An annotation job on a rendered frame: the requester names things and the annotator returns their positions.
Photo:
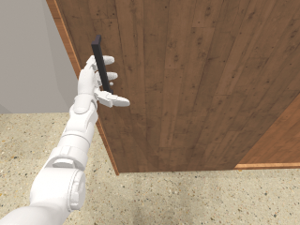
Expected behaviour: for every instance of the wardrobe door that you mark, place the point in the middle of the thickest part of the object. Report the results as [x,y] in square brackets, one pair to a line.
[281,142]
[205,79]

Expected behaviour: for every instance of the robot left upper arm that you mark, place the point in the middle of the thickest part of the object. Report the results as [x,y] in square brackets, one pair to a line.
[56,193]

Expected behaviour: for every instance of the handle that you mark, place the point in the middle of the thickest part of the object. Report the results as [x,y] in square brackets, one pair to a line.
[100,64]

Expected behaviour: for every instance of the robot left forearm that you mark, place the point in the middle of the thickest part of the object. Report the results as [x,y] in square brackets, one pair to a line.
[72,149]

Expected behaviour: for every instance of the left robot hand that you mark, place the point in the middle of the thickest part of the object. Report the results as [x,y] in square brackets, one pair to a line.
[89,83]

